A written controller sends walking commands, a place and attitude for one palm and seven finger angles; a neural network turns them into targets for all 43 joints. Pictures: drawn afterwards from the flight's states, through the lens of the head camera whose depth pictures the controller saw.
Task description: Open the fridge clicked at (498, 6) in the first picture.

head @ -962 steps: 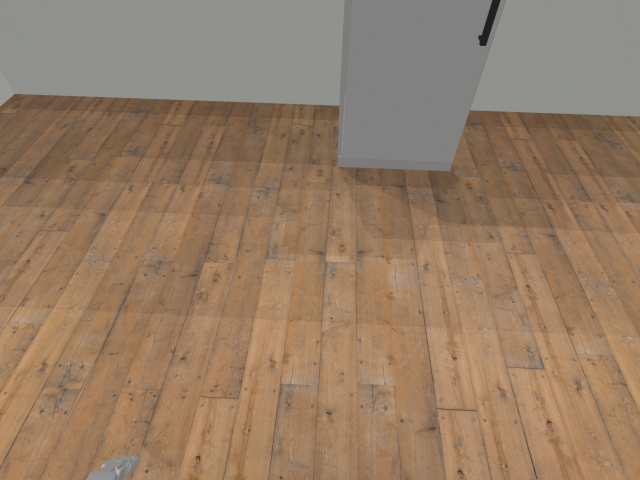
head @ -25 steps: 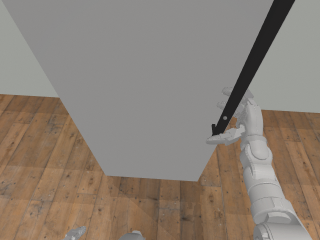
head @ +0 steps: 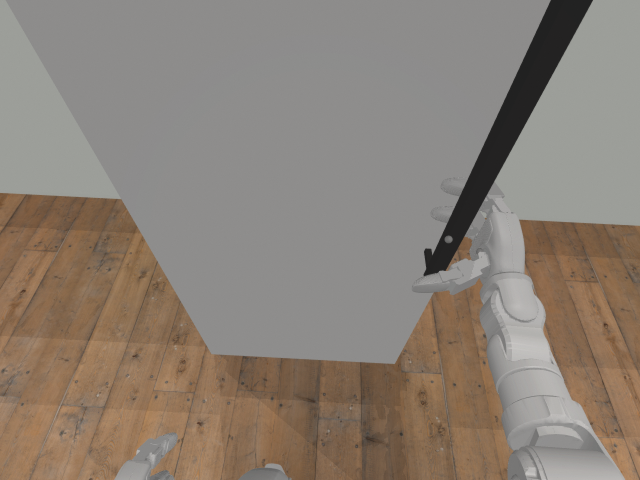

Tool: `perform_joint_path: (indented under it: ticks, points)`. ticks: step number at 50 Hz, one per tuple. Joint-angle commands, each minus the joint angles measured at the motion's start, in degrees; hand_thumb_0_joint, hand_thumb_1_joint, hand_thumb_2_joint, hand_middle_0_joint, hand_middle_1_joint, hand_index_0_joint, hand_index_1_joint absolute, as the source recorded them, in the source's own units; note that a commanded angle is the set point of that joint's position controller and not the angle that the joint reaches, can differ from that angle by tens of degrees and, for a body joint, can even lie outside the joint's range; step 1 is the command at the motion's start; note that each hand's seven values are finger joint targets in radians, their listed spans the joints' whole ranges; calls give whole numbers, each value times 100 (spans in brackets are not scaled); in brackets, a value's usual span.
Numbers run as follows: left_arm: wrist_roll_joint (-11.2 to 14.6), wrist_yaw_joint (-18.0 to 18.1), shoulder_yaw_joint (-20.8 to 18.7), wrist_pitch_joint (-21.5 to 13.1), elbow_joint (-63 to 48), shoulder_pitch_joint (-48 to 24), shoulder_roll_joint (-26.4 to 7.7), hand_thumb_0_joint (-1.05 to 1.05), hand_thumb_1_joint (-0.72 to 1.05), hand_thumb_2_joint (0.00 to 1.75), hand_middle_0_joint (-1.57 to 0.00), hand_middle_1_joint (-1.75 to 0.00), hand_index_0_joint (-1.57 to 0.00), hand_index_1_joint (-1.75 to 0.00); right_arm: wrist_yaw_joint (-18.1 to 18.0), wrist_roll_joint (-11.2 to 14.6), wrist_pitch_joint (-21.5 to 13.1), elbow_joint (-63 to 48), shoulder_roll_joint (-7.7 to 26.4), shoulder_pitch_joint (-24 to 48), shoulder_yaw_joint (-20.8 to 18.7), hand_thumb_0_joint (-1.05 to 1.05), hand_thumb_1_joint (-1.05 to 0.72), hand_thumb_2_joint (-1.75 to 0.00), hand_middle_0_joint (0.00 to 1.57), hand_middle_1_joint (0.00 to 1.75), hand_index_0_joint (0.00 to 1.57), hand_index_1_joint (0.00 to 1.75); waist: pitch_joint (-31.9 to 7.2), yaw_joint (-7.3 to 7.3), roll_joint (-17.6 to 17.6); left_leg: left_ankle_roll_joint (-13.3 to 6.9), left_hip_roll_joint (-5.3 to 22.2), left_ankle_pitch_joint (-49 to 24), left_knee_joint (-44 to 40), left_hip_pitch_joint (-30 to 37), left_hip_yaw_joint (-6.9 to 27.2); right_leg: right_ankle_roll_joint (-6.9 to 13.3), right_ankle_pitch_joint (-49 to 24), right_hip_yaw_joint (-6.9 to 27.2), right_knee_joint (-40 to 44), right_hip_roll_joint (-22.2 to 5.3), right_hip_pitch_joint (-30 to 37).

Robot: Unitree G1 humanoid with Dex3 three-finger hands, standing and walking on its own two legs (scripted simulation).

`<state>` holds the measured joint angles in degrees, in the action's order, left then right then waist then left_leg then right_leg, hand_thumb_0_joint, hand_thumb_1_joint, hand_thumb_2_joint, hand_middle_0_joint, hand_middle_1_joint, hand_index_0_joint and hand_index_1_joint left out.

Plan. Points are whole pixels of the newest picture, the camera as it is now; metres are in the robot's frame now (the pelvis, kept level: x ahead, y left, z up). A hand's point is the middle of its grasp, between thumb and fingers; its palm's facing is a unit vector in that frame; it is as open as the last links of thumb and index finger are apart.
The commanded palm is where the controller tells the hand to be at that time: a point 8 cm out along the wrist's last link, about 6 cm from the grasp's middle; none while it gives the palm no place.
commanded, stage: slide the fingers in behind the handle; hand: right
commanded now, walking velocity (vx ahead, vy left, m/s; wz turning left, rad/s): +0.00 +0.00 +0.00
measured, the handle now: (483, 154) +0.46 -0.13 +0.17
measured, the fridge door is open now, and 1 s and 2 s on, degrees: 0 0 0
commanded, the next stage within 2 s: grip the handle and tug to test in 0.20 s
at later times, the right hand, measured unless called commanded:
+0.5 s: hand (446, 237) +0.41 -0.11 +0.08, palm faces -0.08 +1.00 -0.01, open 13.0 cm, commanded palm +0.39 -0.16 +0.08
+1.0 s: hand (445, 238) +0.41 -0.11 +0.08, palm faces -0.07 +1.00 -0.01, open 5.5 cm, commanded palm +0.38 -0.16 +0.08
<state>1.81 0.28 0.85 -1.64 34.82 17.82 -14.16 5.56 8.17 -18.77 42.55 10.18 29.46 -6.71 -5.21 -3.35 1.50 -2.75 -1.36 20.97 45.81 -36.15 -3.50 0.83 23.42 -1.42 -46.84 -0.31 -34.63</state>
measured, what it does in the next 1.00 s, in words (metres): stands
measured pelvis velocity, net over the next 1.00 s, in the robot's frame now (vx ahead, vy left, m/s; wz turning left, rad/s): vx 0.00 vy -0.01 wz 0.01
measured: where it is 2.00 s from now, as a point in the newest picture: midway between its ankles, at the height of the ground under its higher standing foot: outside the picture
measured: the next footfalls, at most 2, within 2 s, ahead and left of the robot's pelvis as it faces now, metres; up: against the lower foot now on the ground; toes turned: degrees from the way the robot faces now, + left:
none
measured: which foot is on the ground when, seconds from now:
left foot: down 0.00-1.00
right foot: down 0.00-1.00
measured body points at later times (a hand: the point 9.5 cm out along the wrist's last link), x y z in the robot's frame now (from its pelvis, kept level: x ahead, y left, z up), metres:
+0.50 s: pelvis +0.00 -0.01 +0.00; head +0.05 +0.00 +0.45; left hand +0.08 +0.24 -0.12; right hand +0.41 -0.16 +0.08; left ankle +0.02 +0.09 -0.70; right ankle -0.01 -0.11 -0.70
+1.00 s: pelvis +0.00 -0.01 +0.00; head +0.05 +0.00 +0.45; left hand +0.09 +0.24 -0.12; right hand +0.41 -0.16 +0.08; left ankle +0.02 +0.09 -0.70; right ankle -0.01 -0.11 -0.70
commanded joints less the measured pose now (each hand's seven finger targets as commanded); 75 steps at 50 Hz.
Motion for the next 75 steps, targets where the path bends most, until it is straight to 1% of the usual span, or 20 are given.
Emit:
perform_joint_path:
  ticks: [1,4,8,12,15,19,26,31,37,40,43,45,47,49,56,57,60,64,66,75]
  points:
    - [-10,28,-270,-239,-615,265,-710,0,90,90,-20,-30,-20,-30,8,92,-427,-1359,720,2221,-161,0,50,-30,30,120,30,120,-2033,-72,-296,174,39,-2056,-520,1495,410,92,-1454,71,473,129,574]
    - [-11,-6,-271,-278,-652,254,-686,0,90,90,-20,-30,-20,-30,15,108,-476,-1551,415,2077,117,0,50,-30,30,120,30,120,-2134,-74,-214,160,13,-2241,-448,1434,335,79,-1713,97,462,105,778]
    - [-19,-12,-275,-243,-583,304,-750,0,90,90,-20,-30,-20,-30,-94,14,-387,-1226,527,2200,62,0,50,-30,30,120,30,120,-1661,-137,-348,160,6,-1760,-522,1138,295,81,-1346,142,524,99,571]
    - [-27,-11,-269,-227,-604,283,-726,0,90,90,-20,-30,-20,-30,-206,-80,-350,-1179,507,2257,50,0,50,-30,30,120,30,120,-1624,-113,-322,157,16,-1593,-553,1101,301,77,-1196,125,560,111,526]
    - [-33,6,-284,-230,-599,305,-745,0,90,90,-20,-30,-20,-30,-209,-33,-407,-1293,669,2363,-109,0,50,-30,30,120,30,120,-1902,-96,-375,151,2,-1714,-506,1221,317,77,-1326,138,520,104,604]
    - [-51,3,-285,-273,-613,295,-720,0,90,90,-20,-30,-20,-30,-194,35,-515,-1552,627,2189,-126,0,31,-38,32,123,32,123,-2214,-30,-246,138,-14,-1988,-435,1385,302,59,-1611,119,499,91,784]
    - [-39,-14,-272,-213,-566,318,-749,0,90,90,-20,-30,-20,-30,-219,-71,-369,-1165,586,2246,-32,0,-1,-52,35,127,35,127,-1594,-127,-343,144,-12,-1598,-534,1064,267,61,-1232,142,563,91,526]
    - [-38,6,-284,-242,-620,291,-745,0,90,90,-20,-30,-20,-30,-214,8,-444,-1522,557,2348,-20,0,-25,-62,38,131,38,131,-2003,-68,-237,121,-25,-1717,-469,1169,249,38,-1458,176,551,76,797]
    - [-50,9,-283,-257,-533,313,-748,0,90,90,-20,-30,-20,-30,-251,-38,-466,-1260,526,2263,5,0,-53,-74,41,135,41,135,-1712,-131,-406,140,-26,-1633,-501,1036,233,49,-1329,176,545,67,668]
    - [-50,4,-265,-243,-574,281,-742,0,90,90,-20,-30,-20,-30,-245,-108,-415,-1247,453,2300,122,0,-67,-80,43,137,43,137,-1722,-103,-112,118,-14,-1634,-473,999,236,36,-1365,176,570,87,699]
    - [-57,16,-275,-236,-560,332,-763,0,90,90,-20,-30,-20,-30,-238,-74,-410,-1235,573,2446,19,0,-81,-86,44,139,44,139,-1806,-146,-376,126,-26,-1625,-494,1073,231,63,-1360,197,545,82,682]
    - [-60,11,-281,-250,-594,304,-740,0,90,90,-20,-30,-20,-30,-234,-26,-457,-1452,502,2428,26,0,-90,-90,45,140,45,140,-2090,-84,-167,118,-24,-1801,-431,1156,237,35,-1543,186,537,83,839]
    - [-61,-3,-286,-277,-617,281,-715,0,90,90,-20,-30,-20,-30,-229,2,-493,-1600,350,2368,134,0,-90,-90,45,140,45,140,-2192,-58,-6,110,-26,-1896,-409,1136,224,13,-1710,183,516,73,994]
    - [-61,-19,-289,-275,-597,309,-719,0,90,90,-20,-30,-20,-30,-228,2,-469,-1468,290,2181,192,0,-90,-90,45,140,45,140,-2068,-85,-231,125,-46,-1975,-409,1126,202,28,-1782,191,503,54,927]
    - [-68,-39,-297,-255,-615,301,-720,0,90,90,-20,-30,-20,-30,-246,-109,-521,-1686,411,1978,164,0,-90,-90,45,140,45,140,-2005,-12,-137,109,-25,-2077,-402,1184,238,35,-1825,164,493,63,900]
    - [-70,-42,-294,-257,-612,300,-711,0,90,90,-20,-30,-20,-30,-241,-110,-515,-1731,308,2107,294,0,-90,-90,45,140,45,140,-1969,-96,-177,118,-33,-2083,-412,1142,225,44,-1820,171,494,58,932]
    - [-73,-38,-318,-256,-612,311,-725,0,90,90,-20,-30,-20,-30,-236,-93,-520,-1790,478,1899,115,0,-90,-90,45,140,45,140,-2071,-7,-213,119,-24,-2228,-403,1289,260,47,-1932,151,474,62,912]
    - [-63,-58,-320,-273,-650,278,-693,0,90,90,-20,-30,-20,-30,-208,-78,-517,-2019,236,1755,352,0,-90,-90,45,140,45,140,-2124,-11,-60,110,-25,-2335,-384,1257,234,42,-2132,160,464,54,1082]
    - [-69,-51,-327,-256,-630,307,-716,0,90,90,-20,-30,-20,-30,-208,-76,-481,-2010,334,1720,279,0,-90,-90,45,140,45,140,-2099,-22,-271,124,-24,-2393,-396,1343,239,52,-2098,155,468,50,983]
    - [-51,-104,-330,-268,-827,188,-639,0,90,90,-20,-30,-20,-30,-91,-17,-388,-2733,174,664,438,0,-90,-90,45,140,45,140,-2240,151,-80,128,11,-3016,-384,1675,272,75,-2710,71,468,54,1187]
